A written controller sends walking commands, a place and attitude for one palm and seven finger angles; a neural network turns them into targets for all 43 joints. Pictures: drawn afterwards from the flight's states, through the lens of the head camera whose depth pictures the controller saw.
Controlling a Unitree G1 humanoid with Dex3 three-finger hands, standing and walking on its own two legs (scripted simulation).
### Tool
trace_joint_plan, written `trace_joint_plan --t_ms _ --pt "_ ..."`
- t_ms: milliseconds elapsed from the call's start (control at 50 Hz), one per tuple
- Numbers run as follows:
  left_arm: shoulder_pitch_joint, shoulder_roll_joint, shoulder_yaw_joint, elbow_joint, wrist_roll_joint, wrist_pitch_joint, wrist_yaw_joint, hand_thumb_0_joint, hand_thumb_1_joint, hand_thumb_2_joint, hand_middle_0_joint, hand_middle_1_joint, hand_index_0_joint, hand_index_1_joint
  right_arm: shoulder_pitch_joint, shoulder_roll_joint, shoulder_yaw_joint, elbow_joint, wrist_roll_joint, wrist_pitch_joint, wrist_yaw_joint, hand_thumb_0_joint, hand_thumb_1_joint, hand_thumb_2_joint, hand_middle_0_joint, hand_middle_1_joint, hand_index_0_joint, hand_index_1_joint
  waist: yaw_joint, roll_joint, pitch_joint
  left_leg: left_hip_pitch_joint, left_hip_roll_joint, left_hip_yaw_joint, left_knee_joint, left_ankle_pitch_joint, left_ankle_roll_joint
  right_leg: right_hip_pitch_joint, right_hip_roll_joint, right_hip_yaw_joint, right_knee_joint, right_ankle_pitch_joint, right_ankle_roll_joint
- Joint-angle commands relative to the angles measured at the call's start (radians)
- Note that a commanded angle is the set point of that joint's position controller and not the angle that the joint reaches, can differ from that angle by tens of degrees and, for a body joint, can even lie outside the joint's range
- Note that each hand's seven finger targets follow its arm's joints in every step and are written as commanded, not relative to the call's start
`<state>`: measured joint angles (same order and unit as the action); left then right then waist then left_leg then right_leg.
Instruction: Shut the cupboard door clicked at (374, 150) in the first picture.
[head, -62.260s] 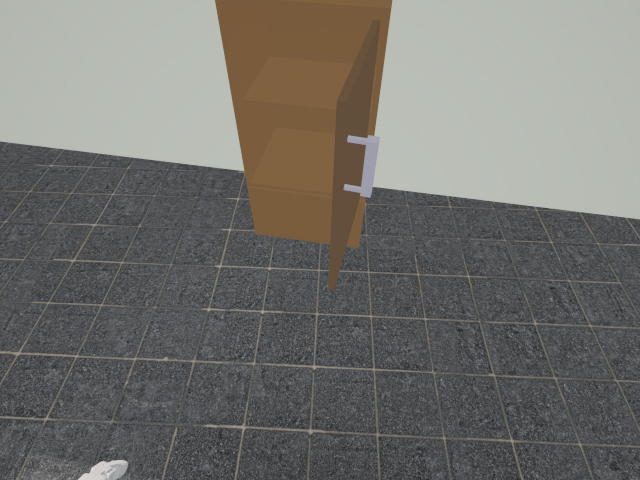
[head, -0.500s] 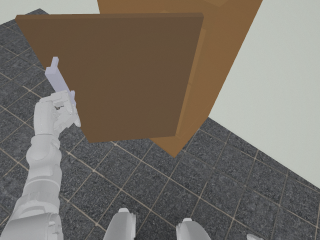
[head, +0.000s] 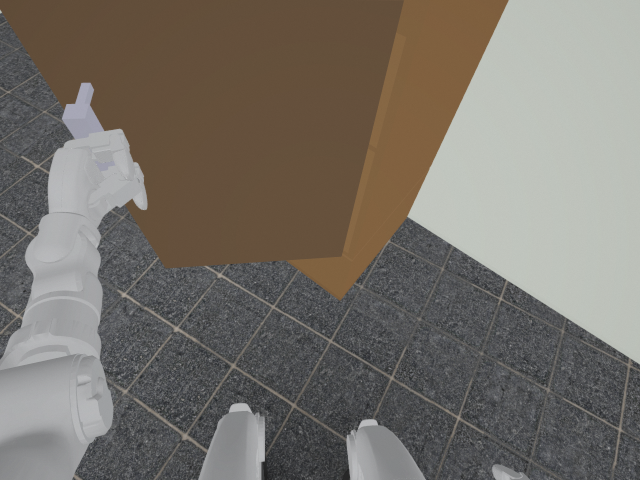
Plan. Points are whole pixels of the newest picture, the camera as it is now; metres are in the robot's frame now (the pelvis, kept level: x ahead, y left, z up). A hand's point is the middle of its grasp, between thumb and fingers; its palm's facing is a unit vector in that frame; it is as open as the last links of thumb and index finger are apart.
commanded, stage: push the door shut along its arc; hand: left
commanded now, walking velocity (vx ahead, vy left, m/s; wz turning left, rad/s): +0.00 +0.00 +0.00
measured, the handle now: (105, 143) +0.53 +0.27 +0.06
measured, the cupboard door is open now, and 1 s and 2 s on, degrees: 44 31 25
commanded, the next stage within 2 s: pull the fist back off the door in 1.20 s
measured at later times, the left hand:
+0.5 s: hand (148, 147) +0.52 +0.21 +0.07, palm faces -0.09 -1.00 -0.03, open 3.1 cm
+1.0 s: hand (181, 113) +0.58 +0.18 +0.07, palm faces -0.22 -0.97 -0.03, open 2.9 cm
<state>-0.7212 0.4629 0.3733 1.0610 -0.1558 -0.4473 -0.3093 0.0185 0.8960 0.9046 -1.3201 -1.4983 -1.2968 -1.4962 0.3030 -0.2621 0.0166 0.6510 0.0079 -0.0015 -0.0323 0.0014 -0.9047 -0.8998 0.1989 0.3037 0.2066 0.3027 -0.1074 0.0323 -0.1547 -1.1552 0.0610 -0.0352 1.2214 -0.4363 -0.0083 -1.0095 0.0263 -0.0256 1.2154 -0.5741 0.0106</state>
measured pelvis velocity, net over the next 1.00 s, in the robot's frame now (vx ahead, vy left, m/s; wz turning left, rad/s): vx -0.01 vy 0.01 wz -0.06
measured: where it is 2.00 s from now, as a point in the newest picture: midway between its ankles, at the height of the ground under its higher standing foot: outside the picture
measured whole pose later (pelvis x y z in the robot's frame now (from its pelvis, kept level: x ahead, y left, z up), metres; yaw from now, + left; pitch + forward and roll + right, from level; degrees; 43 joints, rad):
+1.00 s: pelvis -0.01 +0.01 -0.04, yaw -4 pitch +30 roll -7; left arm -1.24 0.78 0.40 1.31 -0.01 -0.26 -0.47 -0.01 0.87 0.92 -1.30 -1.50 -1.29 -1.50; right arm 0.38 -0.27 0.08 0.64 0.00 -0.03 -0.02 0.00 -0.90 -0.90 0.20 0.30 0.21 0.30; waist -0.27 0.07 -0.12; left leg -1.46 0.09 -0.06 1.39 -0.47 0.01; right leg -1.29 0.06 -0.03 1.34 -0.58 0.03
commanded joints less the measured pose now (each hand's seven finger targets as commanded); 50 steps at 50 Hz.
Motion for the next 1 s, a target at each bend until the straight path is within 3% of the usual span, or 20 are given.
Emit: trace_joint_plan --t_ms 0,40,100,140,220,260,280,380,420,500,540,580,620,700,760,840,980 --pt "-0.462 0.235 0.017 -0.164 -0.007 -0.035 -0.034 0.000 0.900 0.900 -1.300 -1.500 -1.300 -1.500 0.117 -0.173 -0.068 -0.069 0.004 -0.025 -0.011 0.000 -0.900 -0.900 0.200 0.300 0.200 0.300 -0.039 0.082 -0.405 0.436 -0.018 -0.032 -0.107 0.160 0.041 -0.006 0.020 0.012 -0.189 0.226 -0.034" --pt "-0.478 0.219 0.002 -0.149 -0.006 -0.029 -0.046 0.000 0.900 0.900 -1.300 -1.500 -1.300 -1.500 0.127 -0.177 -0.070 -0.062 0.004 -0.027 -0.009 0.000 -0.900 -0.900 0.200 0.300 0.200 0.300 -0.049 0.100 -0.423 0.467 -0.015 -0.041 -0.102 0.175 0.039 -0.045 0.020 0.003 -0.181 0.224 -0.035" --pt "-0.559 0.274 0.016 -0.114 0.003 -0.014 -0.055 0.000 0.900 0.900 -1.300 -1.500 -1.300 -1.500 0.138 -0.186 -0.066 -0.051 0.007 -0.027 -0.012 0.000 -0.900 -0.900 0.200 0.300 0.200 0.300 -0.072 0.076 -0.388 0.408 -0.012 -0.042 -0.090 0.119 0.046 -0.064 0.023 0.011 -0.186 0.181 -0.032" --pt "-0.574 0.270 0.006 -0.113 0.010 -0.012 -0.066 0.000 0.900 0.900 -1.300 -1.500 -1.300 -1.500 0.150 -0.188 -0.067 -0.047 0.005 -0.031 -0.012 0.000 -0.900 -0.900 0.200 0.300 0.200 0.300 -0.071 0.109 -0.437 0.442 -0.012 -0.049 -0.087 0.145 0.044 -0.077 0.024 0.005 -0.175 0.189 -0.036" --pt "-0.649 0.259 -0.021 -0.116 0.011 -0.002 -0.084 0.000 0.900 0.900 -1.300 -1.500 -1.300 -1.500 0.170 -0.192 -0.066 -0.035 0.002 -0.037 -0.010 0.000 -0.900 -0.900 0.200 0.300 0.200 0.300 -0.094 0.152 -0.439 0.497 -0.006 -0.070 -0.087 0.158 0.042 -0.141 0.027 -0.010 -0.167 0.184 -0.042" --pt "-0.670 0.294 -0.004 -0.103 0.020 0.007 -0.083 0.000 0.900 0.900 -1.300 -1.500 -1.300 -1.500 0.173 -0.197 -0.064 -0.032 0.003 -0.036 -0.010 0.000 -0.900 -0.900 0.200 0.300 0.200 0.300 -0.093 0.157 -0.453 0.484 -0.005 -0.070 -0.080 0.150 0.041 -0.147 0.027 -0.007 -0.165 0.176 -0.041" --pt "-0.702 0.299 -0.009 -0.092 0.025 0.013 -0.082 0.000 0.900 0.900 -1.300 -1.500 -1.300 -1.500 0.176 -0.198 -0.062 -0.029 0.004 -0.037 -0.010 0.000 -0.900 -0.900 0.200 0.300 0.200 0.300 -0.108 0.141 -0.437 0.469 -0.003 -0.072 -0.076 0.134 0.043 -0.158 0.028 -0.007 -0.166 0.168 -0.039" --pt "-0.756 0.356 0.011 -0.077 0.046 0.019 -0.089 0.000 0.900 0.900 -1.300 -1.500 -1.300 -1.500 0.192 -0.205 -0.055 -0.024 -0.001 -0.042 -0.007 0.000 -0.900 -0.900 0.200 0.300 0.200 0.300 -0.111 0.189 -0.471 0.485 0.002 -0.081 -0.063 0.159 0.039 -0.182 0.031 -0.014 -0.149 0.171 -0.045" --pt "-0.784 0.333 -0.013 -0.081 0.046 0.020 -0.098 0.000 0.900 0.900 -1.300 -1.500 -1.300 -1.500 0.196 -0.202 -0.052 -0.028 -0.003 -0.046 -0.004 0.000 -0.900 -0.900 0.200 0.300 0.200 0.300 -0.121 0.218 -0.479 0.507 0.001 -0.090 -0.059 0.172 0.038 -0.208 0.034 -0.020 -0.140 0.175 -0.048" --pt "-0.823 0.342 -0.014 -0.075 0.054 0.039 -0.106 0.000 0.900 0.900 -1.300 -1.500 -1.300 -1.500 0.206 -0.207 -0.052 -0.029 -0.004 -0.046 -0.001 0.000 -0.900 -0.900 0.200 0.300 0.200 0.300 -0.129 0.236 -0.503 0.530 0.006 -0.101 -0.054 0.184 0.035 -0.228 0.035 -0.025 -0.135 0.180 -0.050" --pt "-0.834 0.392 0.024 -0.062 0.053 0.045 -0.109 0.000 0.900 0.900 -1.300 -1.500 -1.300 -1.500 0.214 -0.215 -0.050 -0.029 -0.004 -0.045 -0.002 0.000 -0.900 -0.900 0.200 0.300 0.200 0.300 -0.130 0.217 -0.521 0.523 0.009 -0.104 -0.046 0.201 0.036 -0.226 0.036 -0.026 -0.127 0.188 -0.050" --pt "-0.880 0.384 0.006 -0.043 0.062 0.059 -0.107 0.000 0.900 0.900 -1.300 -1.500 -1.300 -1.500 0.216 -0.208 -0.043 -0.028 -0.003 -0.045 -0.001 0.000 -0.900 -0.900 0.200 0.300 0.200 0.300 -0.150 0.203 -0.485 0.479 0.009 -0.095 -0.034 0.184 0.043 -0.232 0.038 -0.026 -0.128 0.183 -0.044" --pt "-0.887 0.430 0.032 -0.026 0.075 0.061 -0.103 0.000 0.900 0.900 -1.300 -1.500 -1.300 -1.500 0.221 -0.211 -0.036 -0.033 -0.005 -0.048 0.001 0.000 -0.900 -0.900 0.200 0.300 0.200 0.300 -0.142 0.223 -0.487 0.460 0.005 -0.094 -0.027 0.182 0.042 -0.234 0.041 -0.025 -0.119 0.176 -0.048" --pt "-0.929 0.446 0.018 -0.003 0.096 0.072 -0.110 0.000 0.900 0.900 -1.300 -1.500 -1.300 -1.500 0.225 -0.210 -0.031 -0.037 -0.005 -0.046 0.001 0.000 -0.900 -0.900 0.200 0.300 0.200 0.300 -0.160 0.234 -0.492 0.437 0.009 -0.091 -0.006 0.183 0.044 -0.246 0.043 -0.024 -0.110 0.176 -0.047" --pt "-0.936 0.499 0.047 0.043 0.105 0.093 -0.120 0.000 0.900 0.900 -1.300 -1.500 -1.300 -1.500 0.238 -0.215 -0.023 -0.040 -0.007 -0.046 0.000 0.000 -0.900 -0.900 0.200 0.300 0.200 0.300 -0.168 0.223 -0.490 0.403 0.011 -0.088 0.012 0.202 0.049 -0.242 0.046 -0.027 -0.099 0.190 -0.045" --pt "-0.948 0.548 0.064 0.040 0.123 0.112 -0.141 0.000 0.900 0.900 -1.300 -1.500 -1.300 -1.500 0.256 -0.218 -0.021 -0.051 -0.010 -0.041 -0.002 0.000 -0.900 -0.900 0.200 0.300 0.200 0.300 -0.165 0.243 -0.542 0.394 0.011 -0.083 0.039 0.250 0.051 -0.235 0.048 -0.028 -0.077 0.223 -0.044" --pt "-1.034 0.561 0.041 0.045 0.129 0.155 -0.178 0.000 0.900 0.900 -1.300 -1.500 -1.300 -1.500 0.279 -0.219 -0.019 -0.036 -0.009 -0.041 -0.008 0.000 -0.900 -0.900 0.200 0.300 0.200 0.300 -0.200 0.232 -0.545 0.353 0.013 -0.079 0.073 0.237 0.060 -0.248 0.056 -0.028 -0.072 0.228 -0.038"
